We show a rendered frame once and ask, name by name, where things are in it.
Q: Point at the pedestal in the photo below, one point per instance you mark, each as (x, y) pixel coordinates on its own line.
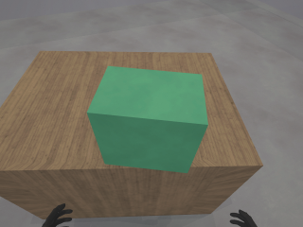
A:
(49, 154)

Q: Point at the carton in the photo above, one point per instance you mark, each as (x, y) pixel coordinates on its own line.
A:
(149, 119)

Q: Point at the left robot hand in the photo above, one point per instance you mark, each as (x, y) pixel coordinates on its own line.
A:
(52, 221)

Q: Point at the right robot hand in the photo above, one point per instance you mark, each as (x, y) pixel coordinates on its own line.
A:
(248, 221)

